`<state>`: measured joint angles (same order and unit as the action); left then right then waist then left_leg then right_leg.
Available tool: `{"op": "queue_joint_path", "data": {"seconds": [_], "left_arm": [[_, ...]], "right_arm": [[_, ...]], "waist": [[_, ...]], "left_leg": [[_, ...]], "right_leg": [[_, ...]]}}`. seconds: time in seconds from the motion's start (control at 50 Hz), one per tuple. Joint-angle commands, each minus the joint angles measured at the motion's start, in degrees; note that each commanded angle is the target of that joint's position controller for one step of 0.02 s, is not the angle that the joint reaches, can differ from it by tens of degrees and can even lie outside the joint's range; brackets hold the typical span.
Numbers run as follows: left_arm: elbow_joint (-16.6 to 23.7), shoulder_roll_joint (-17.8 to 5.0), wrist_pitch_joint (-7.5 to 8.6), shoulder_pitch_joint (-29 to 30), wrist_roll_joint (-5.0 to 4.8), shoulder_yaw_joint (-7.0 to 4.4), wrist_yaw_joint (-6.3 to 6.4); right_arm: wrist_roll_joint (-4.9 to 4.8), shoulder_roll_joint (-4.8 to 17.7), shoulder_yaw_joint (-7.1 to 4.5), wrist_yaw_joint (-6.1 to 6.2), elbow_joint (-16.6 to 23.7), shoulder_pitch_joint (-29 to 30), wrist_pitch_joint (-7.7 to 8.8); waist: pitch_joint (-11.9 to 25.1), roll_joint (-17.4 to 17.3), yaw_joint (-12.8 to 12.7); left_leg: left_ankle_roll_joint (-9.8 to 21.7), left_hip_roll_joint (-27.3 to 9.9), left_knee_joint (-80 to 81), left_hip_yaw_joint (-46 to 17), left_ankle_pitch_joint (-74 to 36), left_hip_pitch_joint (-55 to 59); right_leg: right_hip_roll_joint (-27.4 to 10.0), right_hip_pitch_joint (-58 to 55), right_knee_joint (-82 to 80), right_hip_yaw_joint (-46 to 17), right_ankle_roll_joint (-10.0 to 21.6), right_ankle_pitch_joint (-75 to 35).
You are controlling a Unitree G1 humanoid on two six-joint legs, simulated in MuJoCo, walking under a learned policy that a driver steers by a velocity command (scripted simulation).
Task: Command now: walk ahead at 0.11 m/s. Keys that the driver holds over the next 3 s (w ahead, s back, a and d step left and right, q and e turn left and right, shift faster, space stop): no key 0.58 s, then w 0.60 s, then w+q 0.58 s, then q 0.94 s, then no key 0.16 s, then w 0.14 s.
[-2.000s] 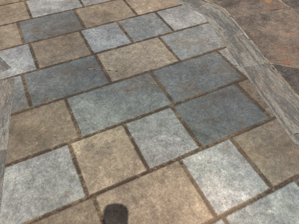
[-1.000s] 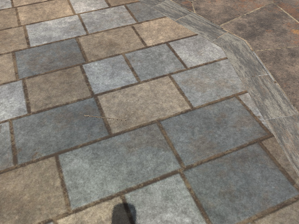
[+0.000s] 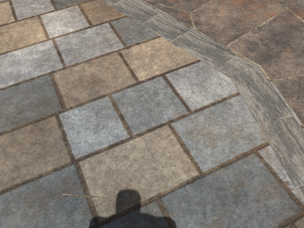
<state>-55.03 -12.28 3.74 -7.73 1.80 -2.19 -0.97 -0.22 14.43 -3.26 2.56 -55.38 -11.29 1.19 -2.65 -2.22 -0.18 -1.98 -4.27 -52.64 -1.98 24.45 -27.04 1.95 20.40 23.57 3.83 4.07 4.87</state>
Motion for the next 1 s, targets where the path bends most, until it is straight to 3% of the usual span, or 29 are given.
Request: {"op": "queue_joint_path", "data": {"seconds": [0.02,0.08,0.12,0.14,0.16,0.18,0.2,0.22,0.28,0.36,0.58,0.6,0.64,0.66,0.7,0.76,0.78,0.8,0.84,0.86,0.88,0.9,0.92,0.94,0.96,0.98,1.0], "left_arm": [[2.84,-7.73,0.38,3.41,-0.13,-1.32,0.89],[2.21,-7.63,-0.81,3.86,-1.05,-1.04,1.48],[1.10,-5.77,-1.28,2.38,-1.55,-0.36,1.59],[0.38,-5.06,-1.40,0.59,-1.41,-0.09,1.57],[0.15,-5.55,-1.47,-1.99,-1.22,-0.45,1.63],[-0.04,-5.33,-1.85,-2.36,-1.16,-0.46,2.00],[-0.21,-5.78,-2.15,-1.77,-1.17,-0.56,2.31],[-0.37,-5.46,-2.42,-1.82,-1.31,-0.56,2.52],[-1.38,-5.37,-2.67,-2.43,-1.10,-0.64,2.55],[-2.10,-5.28,-2.65,-1.57,-1.59,-0.74,2.35],[-4.79,-5.68,-3.59,-2.56,-1.87,-0.88,2.89],[-5.63,-5.19,-3.68,-3.72,-1.90,-0.79,2.91],[-6.09,-6.32,-3.91,-4.14,-2.66,-1.34,3.01],[-5.86,-6.80,-3.72,-4.13,-2.90,-1.52,3.10],[-5.75,-7.25,-2.36,-5.92,-3.48,-1.67,3.05],[-7.31,-10.68,-0.18,-12.68,-3.67,-2.80,2.36],[-7.20,-11.05,0.33,-12.71,-3.40,-2.88,2.23],[-6.48,-10.55,0.75,-11.04,-3.24,-2.76,2.11],[-4.35,-10.09,0.74,-5.28,-3.93,-2.67,1.69],[-2.71,-9.76,0.47,-0.94,-4.17,-2.59,1.54],[-1.06,-7.34,0.68,2.15,-3.75,-1.95,1.40],[1.42,-4.50,1.73,2.95,-3.48,-1.31,1.58],[1.42,-6.33,2.42,4.14,-3.57,-1.81,1.64],[0.75,-6.05,2.95,2.14,-4.31,-1.83,1.08],[-0.17,-5.41,3.07,0.86,-4.55,-1.71,0.69],[-0.24,-5.68,3.16,1.31,-4.20,-1.96,0.53],[-0.13,-5.91,3.01,2.01,-3.78,-2.33,0.36]], "right_arm": [[0.32,2.26,-0.47,0.66,-0.37,-8.26,-1.27],[0.55,2.81,-0.73,0.37,-0.45,-5.97,-1.94],[1.53,3.07,-0.79,0.19,-0.50,-4.75,-1.87],[1.84,4.15,-0.81,0.26,-0.11,-4.48,-1.68],[1.16,7.81,-1.47,0.47,-0.03,-3.36,-1.49],[0.57,7.15,-1.66,0.17,-1.14,-2.97,-1.21],[0.66,4.71,-1.17,-0.06,-1.36,-2.41,-0.74],[0.98,3.73,-0.90,-0.18,-1.59,-1.51,-0.32],[0.63,3.38,-0.81,-0.35,-2.24,-1.51,0.72],[0.35,3.58,-0.75,-0.21,-3.38,-2.76,0.72],[0.28,2.87,-0.46,-0.08,-5.01,-2.66,-0.27],[0.22,2.32,-0.39,-0.08,-5.82,-3.87,-0.42],[-0.50,3.08,-0.83,0.01,-6.05,-4.05,-0.72],[-0.70,2.99,-0.84,0.10,-5.56,-3.60,-0.53],[-1.13,2.02,-0.58,0.03,-4.45,-2.62,0.95],[-1.12,-0.56,-0.12,-1.16,-2.21,0.72,3.65],[-1.22,-0.68,-0.06,-1.64,-1.50,1.66,4.14],[-1.29,-0.52,-0.10,-2.07,-1.50,1.11,4.49],[-1.61,-0.32,-0.35,-2.46,-3.59,-4.44,4.94],[-1.56,0.93,-1.05,-2.31,-6.10,-10.13,4.87],[-1.12,4.90,-2.40,-1.88,-8.09,-17.13,4.61],[-1.28,12.18,-4.31,-2.38,-9.48,-24.24,4.70],[-0.19,7.62,-2.65,-2.64,-8.72,-23.10,5.30],[0.11,4.27,-1.58,-2.60,-7.77,-20.00,5.75],[0.03,3.47,-1.15,-2.82,-6.63,-17.36,5.90],[-0.31,3.43,-0.83,-3.05,-6.00,-15.57,5.75],[-0.21,2.00,-0.18,-3.01,-5.76,-14.87,5.35]], "waist": [[10.50,8.82,2.81],[7.76,8.17,2.82],[4.23,6.65,2.95],[2.54,4.76,2.22],[0.71,-0.36,-0.86],[-0.01,-4.47,-1.17],[-0.37,-4.65,-0.82],[0.09,-5.00,-1.17],[2.40,-2.79,-0.86],[4.35,-0.13,0.08],[3.38,2.15,0.15],[4.49,2.10,0.21],[1.47,2.13,0.01],[-1.53,2.65,-0.13],[-5.79,4.26,-0.91],[-5.01,11.28,-2.71],[-5.03,11.97,-2.38],[-4.62,11.52,-1.35],[-3.07,9.93,2.79],[-2.14,7.73,5.86],[-0.15,-0.64,8.31],[2.07,-17.18,9.53],[0.97,-11.36,8.40],[-0.61,-6.16,5.73],[-0.27,-3.80,4.22],[-1.48,-1.72,3.32],[-1.60,-1.54,2.66]], "left_leg": [[-0.07,-0.57,8.75,0.42,-6.89,12.24],[0.75,0.29,17.06,1.60,-13.02,16.33],[2.12,0.29,24.55,1.58,-15.75,18.87],[3.16,-2.16,28.24,-1.06,-17.29,18.97],[4.47,-3.40,28.31,-2.03,-15.48,16.16],[4.84,-2.06,30.23,-1.94,-5.71,9.78],[4.08,-1.46,32.16,-1.86,-2.73,6.78],[3.11,-1.28,32.86,-1.70,-3.93,6.14],[2.38,-0.63,30.81,-0.89,-13.04,10.18],[2.92,-0.09,28.49,-0.06,-20.39,13.85],[3.00,1.03,27.84,1.18,-23.47,15.35],[3.16,1.67,28.10,1.90,-17.80,15.97],[4.85,3.16,26.86,2.82,1.73,12.47],[5.74,3.00,26.70,2.25,9.37,9.35],[6.71,2.57,24.43,1.59,12.69,3.89],[6.49,4.36,11.51,5.23,2.08,-3.82],[7.20,3.79,9.47,4.37,1.45,-4.14],[7.90,2.97,9.15,3.50,2.44,-3.36],[9.40,3.21,20.12,4.71,-0.44,7.95],[9.60,3.57,26.11,3.92,-5.41,20.08],[11.28,-2.72,31.41,-6.86,-5.19,30.61],[17.93,-14.79,39.87,-29.13,-6.02,39.53],[19.77,-17.96,39.97,-35.11,-10.36,40.59],[18.04,-17.03,37.99,-29.29,-15.34,41.06],[16.11,-14.61,37.93,-22.91,-18.98,40.25],[14.57,-13.54,38.79,-18.29,-23.72,38.77],[12.92,-11.84,39.67,-13.76,-27.82,36.53]], "right_leg": [[-14.03,-0.41,-9.57,-9.12,9.68,-12.76],[-12.97,2.22,-11.21,-10.05,7.35,10.16],[-10.55,4.05,-10.69,-10.11,3.59,21.44],[-8.94,4.18,-9.09,-9.74,1.24,23.70],[-5.54,3.65,-7.18,-7.15,-0.51,21.77],[-3.26,-1.40,-5.25,-3.95,-1.57,17.38],[-3.21,-5.23,-3.06,-3.41,-1.85,13.87],[-3.39,-7.16,-1.90,-3.20,-1.57,11.32],[-3.81,-8.25,-0.56,-3.20,-1.01,5.24],[-4.14,-9.12,0.55,-3.14,-1.14,-0.49],[-4.49,-10.59,1.56,-3.19,-1.72,-4.54],[-3.85,-10.99,1.50,-2.46,-1.62,1.20],[-2.83,-7.88,2.17,-2.12,-0.19,21.95],[-3.71,-5.36,1.19,-3.76,0.81,30.46],[-7.13,-4.20,-1.41,-9.35,3.26,37.25],[-18.39,-11.65,-9.31,-27.74,10.05,38.41],[-21.31,-11.01,-10.38,-32.38,11.78,36.03],[-21.92,-10.55,-9.73,-32.17,11.69,31.95],[-18.15,-5.06,-6.65,-23.05,7.67,24.28],[-13.76,2.75,-2.54,-15.97,4.57,18.87],[-7.87,11.64,11.71,-6.98,0.42,11.13],[0.07,22.99,30.09,1.24,-3.28,16.09],[-1.12,30.07,41.25,-4.68,-2.60,26.12],[-3.82,33.58,46.64,-7.24,-1.10,23.03],[-5.60,33.84,47.34,-6.76,-0.15,18.53],[-7.10,34.10,44.66,-6.31,0.20,14.49],[-8.30,31.56,41.45,-5.64,0.20,11.56]]}}
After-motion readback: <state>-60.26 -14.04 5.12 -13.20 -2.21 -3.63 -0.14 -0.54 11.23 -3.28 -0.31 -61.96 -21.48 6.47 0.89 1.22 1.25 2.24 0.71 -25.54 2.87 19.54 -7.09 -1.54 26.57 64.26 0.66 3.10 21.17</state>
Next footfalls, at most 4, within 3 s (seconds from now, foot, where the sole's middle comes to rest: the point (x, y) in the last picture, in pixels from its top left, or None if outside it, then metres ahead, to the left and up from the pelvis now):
0.14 left None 0.10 0.15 -0.77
1.32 right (185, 211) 0.53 -0.08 -0.77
1.86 left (117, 163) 0.76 0.23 -0.77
2.38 right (148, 134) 0.93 0.08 -0.77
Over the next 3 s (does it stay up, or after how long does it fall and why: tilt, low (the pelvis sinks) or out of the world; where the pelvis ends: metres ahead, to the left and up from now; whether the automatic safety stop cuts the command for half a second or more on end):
stays up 0.77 0.18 0.01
